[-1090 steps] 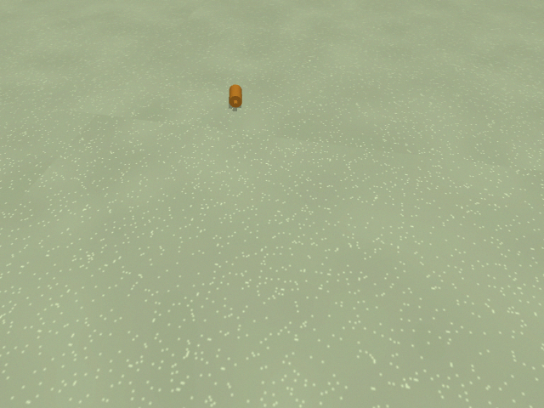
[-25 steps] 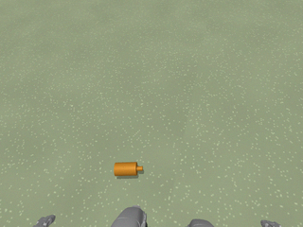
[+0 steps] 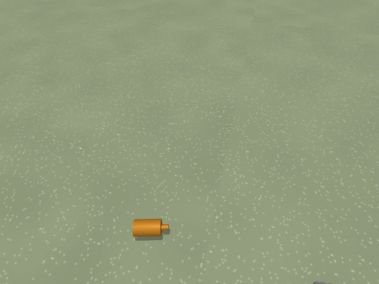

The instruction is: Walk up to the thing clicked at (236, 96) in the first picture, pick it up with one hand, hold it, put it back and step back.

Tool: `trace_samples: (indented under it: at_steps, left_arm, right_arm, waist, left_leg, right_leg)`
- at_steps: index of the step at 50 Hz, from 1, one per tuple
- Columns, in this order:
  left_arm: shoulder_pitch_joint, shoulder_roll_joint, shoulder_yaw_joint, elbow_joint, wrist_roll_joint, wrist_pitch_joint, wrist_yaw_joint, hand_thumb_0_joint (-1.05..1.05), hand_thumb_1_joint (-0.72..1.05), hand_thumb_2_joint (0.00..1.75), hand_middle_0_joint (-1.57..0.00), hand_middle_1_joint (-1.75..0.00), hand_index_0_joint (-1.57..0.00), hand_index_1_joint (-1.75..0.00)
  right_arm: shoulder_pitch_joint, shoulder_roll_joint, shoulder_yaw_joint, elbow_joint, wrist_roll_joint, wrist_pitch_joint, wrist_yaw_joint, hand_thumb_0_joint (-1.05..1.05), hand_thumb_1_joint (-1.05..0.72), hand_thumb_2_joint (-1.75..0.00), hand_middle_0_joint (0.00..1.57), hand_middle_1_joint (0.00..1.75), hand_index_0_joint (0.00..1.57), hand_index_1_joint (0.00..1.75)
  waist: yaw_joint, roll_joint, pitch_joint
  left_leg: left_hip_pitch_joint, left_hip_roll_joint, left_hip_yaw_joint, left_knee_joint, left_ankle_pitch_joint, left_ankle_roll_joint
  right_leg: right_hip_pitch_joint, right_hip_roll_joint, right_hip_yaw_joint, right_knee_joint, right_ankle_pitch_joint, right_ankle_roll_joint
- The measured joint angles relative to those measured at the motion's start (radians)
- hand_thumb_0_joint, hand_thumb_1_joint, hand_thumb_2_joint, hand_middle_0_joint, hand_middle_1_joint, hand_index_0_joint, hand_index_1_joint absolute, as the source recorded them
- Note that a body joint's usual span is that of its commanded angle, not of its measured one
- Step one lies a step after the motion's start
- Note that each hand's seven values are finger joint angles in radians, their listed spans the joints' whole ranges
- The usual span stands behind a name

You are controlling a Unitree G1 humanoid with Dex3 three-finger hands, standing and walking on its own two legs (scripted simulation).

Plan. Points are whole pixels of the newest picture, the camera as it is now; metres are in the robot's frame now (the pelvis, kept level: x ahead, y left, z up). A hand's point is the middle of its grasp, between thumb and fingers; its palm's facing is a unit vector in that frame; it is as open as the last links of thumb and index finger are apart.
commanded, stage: walk up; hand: left
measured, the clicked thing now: (151, 227) +0.50 +0.22 -0.72
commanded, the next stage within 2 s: none
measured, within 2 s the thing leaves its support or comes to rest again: neither
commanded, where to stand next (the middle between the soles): +0.11 +0.00 m, yaw +0 degrees
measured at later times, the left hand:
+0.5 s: hand out of the picture +0.11 +0.26 -0.14, palm faces -0.05 -0.94 -0.35, open 7.4 cm
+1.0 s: hand (95, 273) +0.18 +0.25 -0.16, palm faces -0.03 -0.93 -0.38, open 7.4 cm
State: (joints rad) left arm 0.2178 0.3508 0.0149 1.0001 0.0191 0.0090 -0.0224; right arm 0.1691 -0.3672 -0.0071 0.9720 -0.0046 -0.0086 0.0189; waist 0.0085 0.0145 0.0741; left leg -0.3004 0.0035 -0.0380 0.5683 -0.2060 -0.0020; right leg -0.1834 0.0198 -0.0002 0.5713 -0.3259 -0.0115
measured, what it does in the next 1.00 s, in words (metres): steps on the spot: left foot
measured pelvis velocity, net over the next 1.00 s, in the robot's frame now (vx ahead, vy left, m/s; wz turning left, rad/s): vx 0.09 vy -0.01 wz -0.04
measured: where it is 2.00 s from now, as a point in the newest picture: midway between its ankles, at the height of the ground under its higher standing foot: outside the picture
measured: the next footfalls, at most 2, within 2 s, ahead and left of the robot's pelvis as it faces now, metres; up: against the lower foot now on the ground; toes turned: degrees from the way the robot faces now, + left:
left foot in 0.84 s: +0.26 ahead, +0.09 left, +0.00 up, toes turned -1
right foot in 1.14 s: +0.08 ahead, -0.14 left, +0.00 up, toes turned -3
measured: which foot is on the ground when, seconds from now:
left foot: down 0.00-0.56, up 0.58-0.82, down 0.84-1.00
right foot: down 0.00-0.86, up 0.88-1.00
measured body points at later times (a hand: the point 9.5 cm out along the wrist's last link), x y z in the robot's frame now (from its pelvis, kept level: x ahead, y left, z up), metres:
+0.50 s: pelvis +0.03 -0.01 +0.01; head +0.03 +0.00 +0.46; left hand +0.11 +0.31 -0.12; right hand +0.09 -0.32 -0.11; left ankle +0.07 +0.12 -0.73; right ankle -0.01 -0.12 -0.73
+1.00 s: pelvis +0.09 -0.01 -0.01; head +0.16 -0.01 +0.43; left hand +0.18 +0.30 -0.14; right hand +0.23 -0.30 -0.13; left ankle +0.22 +0.09 -0.73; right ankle +0.02 -0.12 -0.65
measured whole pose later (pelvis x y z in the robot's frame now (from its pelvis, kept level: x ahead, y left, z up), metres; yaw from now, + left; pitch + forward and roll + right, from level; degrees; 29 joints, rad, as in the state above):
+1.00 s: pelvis +0.09 -0.01 -0.01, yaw -2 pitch -3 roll +1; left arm 0.16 0.37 0.02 0.88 -0.04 0.05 0.03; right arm 0.03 -0.34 -0.04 0.84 0.01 0.04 -0.01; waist 0.01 -0.01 0.24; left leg -0.41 -0.02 0.04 0.55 -0.09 0.04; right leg -0.38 0.06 0.08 1.21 -0.59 0.00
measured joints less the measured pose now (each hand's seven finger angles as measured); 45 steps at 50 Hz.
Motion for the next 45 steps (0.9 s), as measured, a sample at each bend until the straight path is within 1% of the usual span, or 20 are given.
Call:
trace_samples:
  at_steps: [7, 17, 18, 21, 22, 23, 24, 25, 27, 28, 29, 31, 34, 36, 38, 40, 41, 42, 44, 45]
  left_arm:
    - [-0.039, 0.000, 0.000, 0.040, -0.010, -0.006, -0.002, 0.01, 0.90, 0.90, -0.20, -0.30, -0.21, -0.30]
    - [-0.117, 0.005, 0.002, 0.081, -0.018, -0.001, 0.002, 0.01, 0.90, 0.90, -0.20, -0.30, -0.21, -0.30]
    - [-0.118, 0.006, 0.004, 0.079, -0.013, -0.002, -0.003, 0.01, 0.90, 0.90, -0.20, -0.30, -0.21, -0.30]
    - [-0.092, 0.015, 0.014, 0.062, 0.002, -0.010, -0.017, 0.01, 0.90, 0.90, -0.20, -0.30, -0.21, -0.30]
    - [-0.081, 0.019, 0.017, 0.055, 0.005, -0.013, -0.019, 0.01, 0.90, 0.90, -0.20, -0.30, -0.21, -0.30]
    - [-0.072, 0.024, 0.019, 0.048, 0.007, -0.017, -0.019, 0.01, 0.90, 0.90, -0.20, -0.30, -0.21, -0.30]
    - [-0.064, 0.029, 0.021, 0.043, 0.008, -0.020, -0.019, 0.01, 0.90, 0.90, -0.20, -0.30, -0.21, -0.30]
    - [-0.056, 0.036, 0.025, 0.040, 0.009, -0.024, -0.018, 0.00, 0.90, 0.90, -0.20, -0.30, -0.21, -0.30]
    - [-0.031, 0.046, 0.034, 0.038, 0.012, -0.026, -0.018, 0.01, 0.90, 0.90, -0.20, -0.30, -0.21, -0.30]
    - [-0.017, 0.045, 0.037, 0.036, 0.015, -0.029, -0.018, 0.01, 0.90, 0.90, -0.20, -0.30, -0.21, -0.30]
    - [0.001, 0.043, 0.039, 0.030, 0.020, -0.035, -0.017, 0.01, 0.90, 0.90, -0.20, -0.30, -0.21, -0.30]
    - [0.037, 0.037, 0.041, 0.013, 0.022, -0.050, -0.015, 0.01, 0.90, 0.90, -0.20, -0.30, -0.21, -0.30]
    - [0.081, 0.022, 0.039, -0.009, 0.007, -0.058, -0.004, 0.00, 0.90, 0.90, -0.20, -0.30, -0.21, -0.30]
    - [0.103, 0.018, 0.033, -0.018, 0.005, -0.053, 0.003, 0.00, 0.90, 0.90, -0.20, -0.30, -0.21, -0.30]
    - [0.109, 0.018, 0.026, -0.020, 0.001, -0.039, 0.014, 0.01, 0.90, 0.90, -0.20, -0.30, -0.21, -0.30]
    - [0.102, 0.021, 0.017, -0.023, -0.010, -0.022, 0.025, 0.01, 0.90, 0.90, -0.20, -0.30, -0.21, -0.30]
    - [0.097, 0.023, 0.012, -0.025, -0.020, -0.012, 0.030, 0.01, 0.90, 0.90, -0.20, -0.30, -0.21, -0.30]
    - [0.092, 0.023, 0.008, -0.030, -0.030, -0.003, 0.034, 0.01, 0.90, 0.90, -0.20, -0.30, -0.21, -0.30]
    - [0.050, 0.024, 0.006, -0.039, -0.054, 0.017, 0.045, 0.01, 0.90, 0.90, -0.20, -0.30, -0.21, -0.30]
    - [0.024, 0.022, 0.006, -0.051, -0.060, 0.026, 0.051, 0.01, 0.90, 0.90, -0.20, -0.30, -0.21, -0.30]
  right_arm:
    - [-0.005, 0.009, 0.014, 0.071, 0.004, -0.011, -0.003, 0.01, -0.90, -0.90, 0.20, 0.30, 0.20, 0.30]
    - [-0.048, 0.011, 0.013, 0.117, 0.004, -0.018, -0.014, 0.01, -0.90, -0.90, 0.20, 0.30, 0.20, 0.30]
    - [-0.046, 0.012, 0.008, 0.115, 0.000, -0.019, -0.010, 0.01, -0.90, -0.90, 0.20, 0.30, 0.20, 0.30]
    - [-0.011, 0.009, -0.008, 0.089, -0.012, -0.026, 0.007, 0.01, -0.90, -0.90, 0.20, 0.30, 0.20, 0.30]
    - [0.003, 0.006, -0.013, 0.078, -0.015, -0.030, 0.010, 0.01, -0.90, -0.90, 0.20, 0.30, 0.20, 0.30]
    - [0.015, 0.001, -0.019, 0.066, -0.016, -0.034, 0.012, 0.01, -0.90, -0.90, 0.20, 0.30, 0.20, 0.30]
    - [0.025, -0.006, -0.024, 0.054, -0.018, -0.037, 0.013, 0.01, -0.90, -0.90, 0.20, 0.30, 0.20, 0.30]
    - [0.033, -0.009, -0.030, 0.046, -0.019, -0.037, 0.014, 0.01, -0.90, -0.90, 0.20, 0.30, 0.20, 0.30]
    - [0.053, -0.011, -0.040, 0.034, -0.022, -0.025, 0.017, 0.01, -0.90, -0.90, 0.20, 0.30, 0.20, 0.30]
    - [0.067, -0.016, -0.042, 0.030, -0.021, -0.016, 0.019, 0.01, -0.90, -0.90, 0.20, 0.30, 0.20, 0.30]
    - [0.080, -0.021, -0.044, 0.028, -0.017, -0.006, 0.020, 0.01, -0.90, -0.90, 0.20, 0.30, 0.20, 0.30]
    - [0.097, -0.029, -0.044, 0.029, -0.016, 0.007, 0.014, 0.01, -0.90, -0.90, 0.20, 0.30, 0.20, 0.30]
    - [0.102, -0.045, -0.044, 0.015, -0.015, -0.001, 0.009, 0.01, -0.90, -0.90, 0.20, 0.30, 0.20, 0.30]
    - [0.089, -0.049, -0.045, -0.001, -0.013, -0.001, 0.008, 0.01, -0.90, -0.90, 0.20, 0.30, 0.20, 0.30]
    - [0.066, -0.047, -0.042, -0.012, -0.009, 0.001, 0.008, 0.01, -0.90, -0.90, 0.20, 0.30, 0.20, 0.30]
    - [0.038, -0.040, -0.040, -0.018, -0.003, 0.005, 0.006, 0.01, -0.90, -0.90, 0.20, 0.30, 0.20, 0.30]
    - [0.025, -0.035, -0.038, -0.022, -0.001, 0.006, 0.004, 0.01, -0.90, -0.90, 0.20, 0.30, 0.20, 0.30]
    - [0.014, -0.032, -0.037, -0.030, 0.000, 0.007, 0.002, 0.01, -0.90, -0.90, 0.20, 0.30, 0.20, 0.30]
    - [-0.026, -0.012, -0.041, -0.049, 0.002, 0.016, -0.008, 0.01, -0.90, -0.90, 0.20, 0.30, 0.20, 0.30]
    - [-0.047, -0.003, -0.040, -0.065, 0.008, 0.020, -0.011, 0.01, -0.90, -0.90, 0.20, 0.30, 0.20, 0.30]
  waist:
    - [-0.007, -0.007, -0.012]
    - [-0.018, -0.012, -0.021]
    - [-0.018, -0.014, -0.024]
    - [-0.015, -0.026, -0.049]
    - [-0.014, -0.029, -0.054]
    - [-0.014, -0.029, -0.053]
    - [-0.015, -0.025, -0.047]
    - [-0.017, -0.027, -0.040]
    - [-0.024, -0.029, -0.036]
    - [-0.025, -0.020, -0.038]
    - [-0.025, -0.007, -0.041]
    - [-0.012, 0.000, -0.039]
    - [0.005, 0.010, -0.004]
    - [0.008, 0.012, 0.024]
    - [0.013, 0.013, 0.050]
    - [0.020, 0.012, 0.075]
    - [0.022, 0.010, 0.084]
    - [0.020, 0.013, 0.090]
    - [0.015, -0.011, 0.121]
    - [0.013, -0.016, 0.137]
  left_leg:
    - [0.047, 0.007, -0.004, -0.090, 0.039, -0.010]
    - [0.083, 0.009, 0.001, -0.160, 0.069, -0.008]
    - [0.080, 0.006, 0.002, -0.154, 0.048, -0.001]
    - [0.071, -0.007, 0.007, -0.117, -0.071, 0.027]
    - [0.070, -0.011, 0.009, -0.116, -0.070, 0.033]
    - [0.069, -0.012, 0.010, -0.118, -0.037, 0.034]
    - [0.067, -0.008, 0.009, -0.118, 0.016, 0.032]
    - [0.063, -0.007, 0.010, -0.104, 0.026, 0.022]
    - [0.064, -0.002, 0.010, -0.077, -0.012, 0.011]
    - [0.063, 0.007, 0.003, -0.059, -0.035, 0.011]
    - [0.052, 0.013, -0.010, -0.019, -0.086, 0.021]
    - [0.005, -0.002, -0.022, 0.117, -0.173, 0.024]
    - [-0.075, -0.021, -0.012, 0.246, -0.213, 0.023]
    - [-0.115, -0.018, 0.007, 0.238, -0.186, 0.021]
    - [-0.135, -0.007, 0.033, 0.169, -0.121, 0.024]
    - [-0.129, -0.003, 0.048, 0.081, -0.017, 0.030]
    - [-0.113, -0.006, 0.054, 0.025, 0.060, 0.036]
    - [-0.093, -0.005, 0.054, -0.018, 0.167, 0.042]
    - [-0.089, -0.025, 0.063, -0.003, 0.114, 0.043]
    - [-0.093, -0.029, 0.065, 0.005, 0.099, 0.047]
  right_leg:
    - [0.053, 0.005, -0.003, -0.104, 0.048, -0.002]
    - [0.094, 0.005, 0.003, -0.192, 0.089, 0.003]
    - [0.091, 0.003, 0.004, -0.186, 0.073, -0.002]
    - [0.067, -0.004, 0.015, -0.118, -0.067, -0.026]
    - [0.057, -0.006, 0.019, -0.099, -0.087, -0.032]
    - [0.047, -0.006, 0.019, -0.080, -0.084, -0.037]
    - [0.036, -0.005, 0.015, -0.058, -0.077, -0.037]
    - [0.029, -0.007, 0.011, -0.039, -0.074, -0.035]
    - [0.040, -0.008, 0.002, -0.042, -0.047, -0.026]
    - [0.056, 0.000, -0.006, -0.065, -0.019, -0.024]
    - [0.072, 0.011, -0.012, -0.085, -0.009, -0.025]
    - [0.099, 0.017, -0.010, -0.113, -0.013, -0.030]
    - [0.149, 0.010, -0.003, -0.164, -0.006, -0.032]
    - [0.173, 0.005, 0.000, -0.181, -0.010, -0.028]
    - [0.183, 0.004, 0.001, -0.169, -0.028, -0.022]
    - [0.178, 0.005, 0.002, -0.120, -0.068, -0.017]
    - [0.169, 0.005, 0.001, -0.078, -0.097, -0.013]
    - [0.152, 0.008, -0.002, -0.021, -0.126, -0.008]
    - [0.065, -0.001, 0.019, 0.189, -0.171, 0.012]
    - [0.006, 0.013, 0.041, 0.324, -0.221, 0.022]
